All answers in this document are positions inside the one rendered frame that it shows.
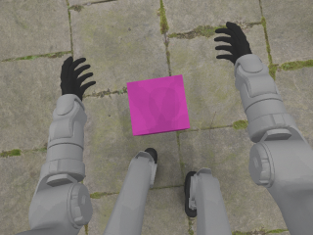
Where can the left robot hand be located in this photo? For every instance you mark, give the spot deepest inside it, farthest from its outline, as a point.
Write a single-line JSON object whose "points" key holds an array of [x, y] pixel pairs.
{"points": [[70, 82]]}

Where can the carton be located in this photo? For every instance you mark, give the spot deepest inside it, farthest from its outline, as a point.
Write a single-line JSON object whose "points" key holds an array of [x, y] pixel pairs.
{"points": [[158, 105]]}

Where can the left robot foot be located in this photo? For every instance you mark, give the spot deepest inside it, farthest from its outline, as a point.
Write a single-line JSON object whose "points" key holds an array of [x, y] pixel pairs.
{"points": [[153, 153]]}

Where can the robot right forearm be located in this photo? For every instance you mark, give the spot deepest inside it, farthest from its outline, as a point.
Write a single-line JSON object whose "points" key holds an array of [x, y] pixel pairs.
{"points": [[264, 107]]}

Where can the robot foot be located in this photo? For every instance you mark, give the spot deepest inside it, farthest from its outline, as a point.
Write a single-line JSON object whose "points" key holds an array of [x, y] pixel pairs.
{"points": [[189, 212], [153, 153]]}

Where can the right robot foot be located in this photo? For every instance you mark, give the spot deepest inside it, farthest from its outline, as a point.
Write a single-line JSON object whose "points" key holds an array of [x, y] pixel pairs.
{"points": [[189, 212]]}

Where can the right robot hand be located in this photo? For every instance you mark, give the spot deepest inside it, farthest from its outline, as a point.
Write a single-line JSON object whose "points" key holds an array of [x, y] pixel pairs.
{"points": [[239, 45]]}

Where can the robot left forearm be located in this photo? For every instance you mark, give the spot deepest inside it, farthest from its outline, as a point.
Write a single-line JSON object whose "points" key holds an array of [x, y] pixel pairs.
{"points": [[64, 160]]}

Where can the left robot upper arm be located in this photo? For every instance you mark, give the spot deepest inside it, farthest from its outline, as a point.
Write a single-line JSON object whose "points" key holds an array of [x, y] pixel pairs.
{"points": [[60, 210]]}

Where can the right robot upper arm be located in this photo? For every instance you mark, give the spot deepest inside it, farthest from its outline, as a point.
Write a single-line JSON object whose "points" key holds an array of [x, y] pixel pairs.
{"points": [[285, 169]]}

